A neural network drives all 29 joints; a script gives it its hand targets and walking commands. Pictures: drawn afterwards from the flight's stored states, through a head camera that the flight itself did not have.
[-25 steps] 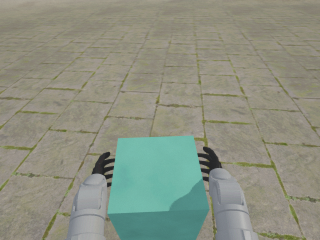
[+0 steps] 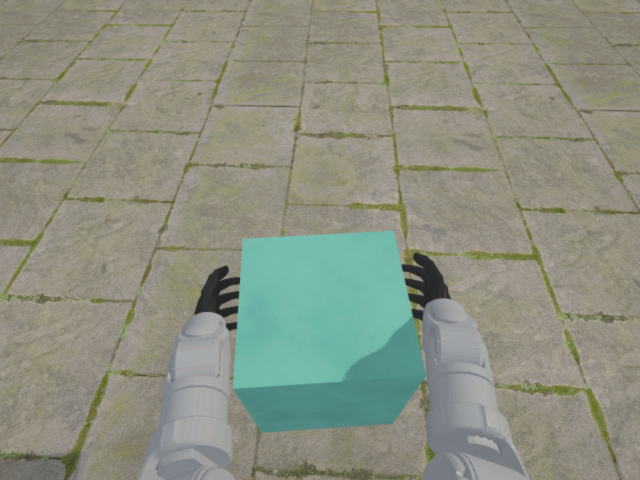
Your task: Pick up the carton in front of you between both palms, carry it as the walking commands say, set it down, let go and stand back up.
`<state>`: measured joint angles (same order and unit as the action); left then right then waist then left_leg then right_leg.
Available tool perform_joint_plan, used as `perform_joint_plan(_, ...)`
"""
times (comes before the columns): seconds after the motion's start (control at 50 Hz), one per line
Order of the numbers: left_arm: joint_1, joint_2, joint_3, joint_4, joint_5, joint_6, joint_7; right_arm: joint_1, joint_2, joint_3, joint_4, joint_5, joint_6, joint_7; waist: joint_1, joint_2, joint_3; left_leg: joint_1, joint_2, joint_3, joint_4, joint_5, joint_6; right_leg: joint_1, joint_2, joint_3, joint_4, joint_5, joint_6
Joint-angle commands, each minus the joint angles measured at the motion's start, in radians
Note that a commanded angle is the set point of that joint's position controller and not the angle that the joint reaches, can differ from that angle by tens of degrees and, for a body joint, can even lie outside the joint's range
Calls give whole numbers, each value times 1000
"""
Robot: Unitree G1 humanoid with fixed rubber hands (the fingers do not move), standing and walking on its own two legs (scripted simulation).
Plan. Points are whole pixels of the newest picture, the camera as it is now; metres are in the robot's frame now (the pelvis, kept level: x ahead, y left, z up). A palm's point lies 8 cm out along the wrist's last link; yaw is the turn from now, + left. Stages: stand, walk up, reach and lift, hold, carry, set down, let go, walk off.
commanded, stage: set down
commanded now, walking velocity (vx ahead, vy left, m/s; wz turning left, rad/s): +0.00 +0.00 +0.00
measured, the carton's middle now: (323, 338) +0.34 -0.03 -0.08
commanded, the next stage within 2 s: none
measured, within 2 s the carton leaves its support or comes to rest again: neither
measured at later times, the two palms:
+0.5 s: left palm (243, 343) +0.39 +0.11 -0.19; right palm (412, 340) +0.37 -0.19 -0.19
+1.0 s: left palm (259, 351) +0.44 +0.10 -0.35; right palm (399, 364) +0.38 -0.19 -0.35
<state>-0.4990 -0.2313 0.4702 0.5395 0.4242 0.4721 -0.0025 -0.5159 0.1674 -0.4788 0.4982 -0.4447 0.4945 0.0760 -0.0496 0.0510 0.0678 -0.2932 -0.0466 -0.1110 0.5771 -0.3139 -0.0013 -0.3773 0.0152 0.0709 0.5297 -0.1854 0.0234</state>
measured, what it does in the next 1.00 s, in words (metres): lowers itself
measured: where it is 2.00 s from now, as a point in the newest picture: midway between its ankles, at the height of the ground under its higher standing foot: outside the picture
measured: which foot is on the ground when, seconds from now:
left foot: down 0.00-1.00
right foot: down 0.00-1.00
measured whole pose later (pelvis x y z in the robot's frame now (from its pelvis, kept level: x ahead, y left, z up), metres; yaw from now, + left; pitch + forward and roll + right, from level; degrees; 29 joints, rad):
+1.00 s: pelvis -0.07 +0.00 -0.25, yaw +2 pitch +47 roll +2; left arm -1.09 0.08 0.35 0.82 0.19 0.26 0.03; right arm -0.94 0.10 -0.53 0.55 -0.23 0.29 -0.10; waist -0.09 0.05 -0.14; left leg -1.94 -0.15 -0.08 1.69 -0.57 -0.05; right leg -2.03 0.08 0.12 1.61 -0.40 0.08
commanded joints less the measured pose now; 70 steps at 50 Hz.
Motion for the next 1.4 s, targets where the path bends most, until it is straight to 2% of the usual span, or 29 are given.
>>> perform_joint_plan(0.0, -423, -661, -335, 76, -126, -133, -146, -357, 639, 323, 105, 116, -116, 166, -7, -20, -279, -257, -69, 42, -60, 195, -21, 145, 89, -41, 71, 221, -30)
perform_joint_plan(0.08, -450, -691, -444, 62, -176, -272, -129, -388, 685, 414, 108, 162, -251, 170, -4, -24, -506, -333, -86, 43, 62, 346, -33, 46, 101, -44, 193, 361, -27)
perform_joint_plan(0.16, -529, -753, -609, 23, -247, -370, -121, -451, 762, 549, 77, 222, -345, 165, -20, -34, -826, -442, -96, 56, 199, 458, -49, 4, 99, -49, 327, 518, -17)
perform_joint_plan(0.22, -573, -765, -709, -30, -292, -396, -116, -489, 783, 629, 20, 262, -370, 150, -29, -41, -1047, -527, -105, 64, 291, 499, -61, -27, 101, -51, 417, 598, -9)
perform_joint_plan(0.28, -607, -762, -746, -48, -314, -377, -122, -512, 799, 655, -5, 277, -353, 142, -37, -38, -1126, -624, -116, 79, 351, 436, -63, -120, 108, -64, 475, 538, 1)
perform_joint_plan(0.4, -718, -752, -685, 24, -305, -285, -181, -591, 840, 600, 64, 265, -262, 148, -41, 1, -1031, -845, -130, 115, 442, 104, -47, -382, 117, -88, 544, 183, 11)
perform_joint_plan(0.5, -808, -728, -589, 116, -285, -231, -221, -687, 862, 544, 117, 254, -207, 140, -28, -11, -1002, -1031, -137, 131, 524, -23, -33, -491, 117, -91, 617, 72, 16)
perform_joint_plan(0.58, -874, -708, -544, 172, -285, -227, -230, -767, 870, 532, 130, 262, -202, 115, -24, -37, -1051, -1147, -146, 144, 610, -42, -27, -540, 119, -90, 687, 70, 26)
perform_joint_plan(0.7, -973, -679, -531, 215, -310, -242, -228, -871, 862, 541, 121, 286, -216, 69, -34, -57, -1156, -1280, -157, 160, 736, -58, -25, -595, 125, -99, 802, 89, 42)
perform_joint_plan(0.84, -1077, -655, -545, 242, -340, -239, -213, -980, 830, 540, 103, 316, -218, 44, -54, -35, -1229, -1347, -164, 172, 851, -78, -28, -697, 130, -127, 922, 70, 52)
perform_joint_plan(1.2, -1290, -543, -543, 352, -358, -253, -132, -1199, 666, 392, 126, 335, -236, 62, -123, 72, -1203, -1388, -160, 164, 1075, -38, -37, -1073, 113, -192, 1180, 48, 57)
perform_joint_plan(1.38, -1400, -456, -591, 378, -405, -269, -105, -1303, 573, 361, 120, 376, -254, 60, -157, 98, -1207, -1413, -146, 160, 1192, -10, -34, -1133, 93, -205, 1296, 78, 63)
